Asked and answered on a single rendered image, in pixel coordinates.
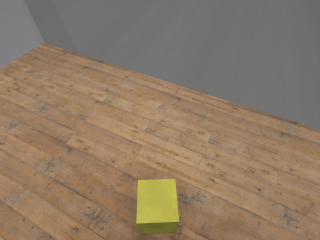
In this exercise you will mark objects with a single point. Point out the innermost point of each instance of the carton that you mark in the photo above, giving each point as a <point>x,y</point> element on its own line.
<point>157,206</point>

